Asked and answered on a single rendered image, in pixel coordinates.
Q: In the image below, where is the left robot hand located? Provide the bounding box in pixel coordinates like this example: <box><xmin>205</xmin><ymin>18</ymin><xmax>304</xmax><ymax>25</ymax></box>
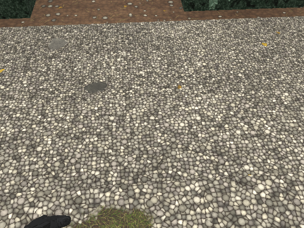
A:
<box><xmin>24</xmin><ymin>215</ymin><xmax>71</xmax><ymax>228</ymax></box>

